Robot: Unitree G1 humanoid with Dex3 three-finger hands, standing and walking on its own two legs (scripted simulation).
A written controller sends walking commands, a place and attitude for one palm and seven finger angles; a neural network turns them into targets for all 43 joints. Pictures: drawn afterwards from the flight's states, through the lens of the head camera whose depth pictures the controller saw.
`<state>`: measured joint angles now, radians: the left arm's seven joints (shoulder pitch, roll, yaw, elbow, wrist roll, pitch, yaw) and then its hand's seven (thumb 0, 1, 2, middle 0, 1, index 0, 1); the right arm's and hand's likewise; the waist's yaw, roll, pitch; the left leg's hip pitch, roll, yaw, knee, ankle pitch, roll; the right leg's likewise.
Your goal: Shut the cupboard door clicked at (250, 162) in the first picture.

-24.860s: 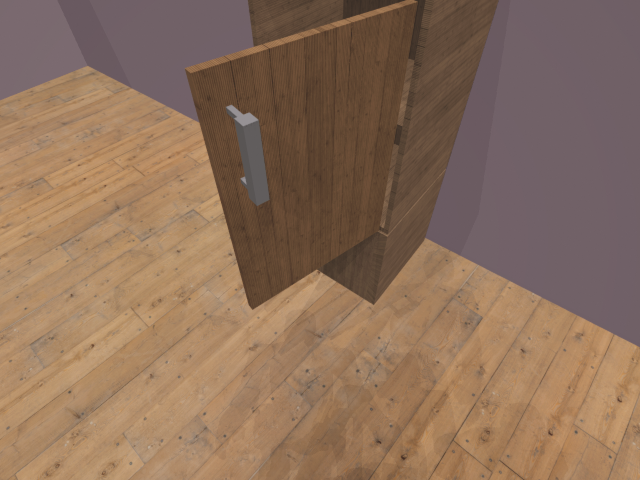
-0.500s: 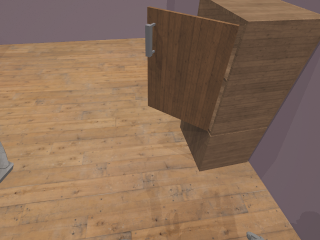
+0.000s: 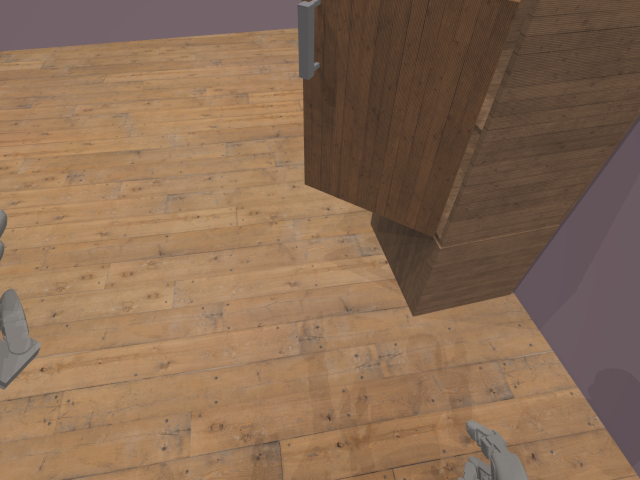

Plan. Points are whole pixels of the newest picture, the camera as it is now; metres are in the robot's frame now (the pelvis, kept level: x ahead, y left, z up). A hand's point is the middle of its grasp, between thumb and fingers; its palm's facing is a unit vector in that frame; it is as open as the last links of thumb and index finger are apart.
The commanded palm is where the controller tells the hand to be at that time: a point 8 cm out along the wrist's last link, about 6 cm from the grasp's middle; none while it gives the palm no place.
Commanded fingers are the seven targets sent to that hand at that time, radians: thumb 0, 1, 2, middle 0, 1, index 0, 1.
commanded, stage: stop stepping back and stand still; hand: left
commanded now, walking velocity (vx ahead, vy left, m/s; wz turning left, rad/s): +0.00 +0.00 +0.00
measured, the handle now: (311, 39) +0.95 +0.07 +0.12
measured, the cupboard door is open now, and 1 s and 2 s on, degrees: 45 45 45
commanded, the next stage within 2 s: let the arm hang, fingers relaxed in 0.28 s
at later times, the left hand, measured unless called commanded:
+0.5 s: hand (94, 395) +0.20 +0.27 +0.02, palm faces +0.15 -0.86 -0.49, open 7.4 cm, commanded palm none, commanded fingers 0.00 0.90 0.90 -0.20 -0.30 -0.20 -0.30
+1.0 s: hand out of the picture -0.07 +0.20 -0.16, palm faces +0.02 -0.98 -0.21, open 7.3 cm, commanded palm none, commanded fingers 0.00 0.90 0.90 -0.20 -0.30 -0.20 -0.30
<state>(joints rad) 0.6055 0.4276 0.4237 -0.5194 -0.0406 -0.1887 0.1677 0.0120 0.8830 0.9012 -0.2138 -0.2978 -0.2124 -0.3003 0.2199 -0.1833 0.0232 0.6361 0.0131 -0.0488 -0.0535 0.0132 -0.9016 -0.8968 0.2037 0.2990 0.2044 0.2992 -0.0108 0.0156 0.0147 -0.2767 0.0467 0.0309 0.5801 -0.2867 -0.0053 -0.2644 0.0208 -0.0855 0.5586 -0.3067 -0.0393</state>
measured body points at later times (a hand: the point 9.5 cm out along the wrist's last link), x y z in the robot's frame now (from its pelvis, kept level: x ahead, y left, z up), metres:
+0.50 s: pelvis -0.01 +0.02 +0.00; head -0.01 -0.01 +0.45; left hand +0.19 +0.32 +0.05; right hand +0.16 -0.24 -0.11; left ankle -0.01 +0.12 -0.73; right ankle -0.01 -0.10 -0.73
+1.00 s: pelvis -0.03 +0.01 +0.01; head -0.01 +0.01 +0.46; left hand -0.07 +0.25 -0.14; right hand -0.07 -0.20 -0.15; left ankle -0.01 +0.12 -0.73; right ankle -0.01 -0.10 -0.73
